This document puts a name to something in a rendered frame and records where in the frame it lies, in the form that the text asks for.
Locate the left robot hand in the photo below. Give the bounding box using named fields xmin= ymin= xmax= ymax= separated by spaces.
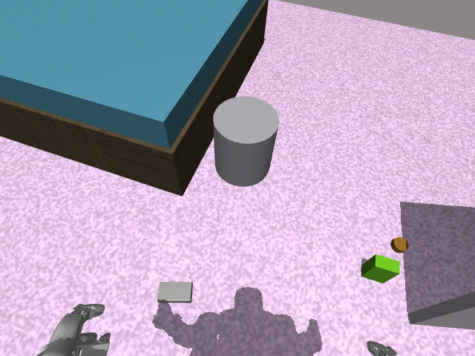
xmin=49 ymin=304 xmax=111 ymax=356

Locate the bed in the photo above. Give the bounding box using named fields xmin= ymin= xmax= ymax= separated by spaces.
xmin=0 ymin=0 xmax=269 ymax=196

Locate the left robot arm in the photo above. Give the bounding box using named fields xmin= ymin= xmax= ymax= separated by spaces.
xmin=37 ymin=340 xmax=76 ymax=356

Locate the right robot hand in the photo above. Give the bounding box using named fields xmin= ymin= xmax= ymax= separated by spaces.
xmin=367 ymin=340 xmax=399 ymax=356

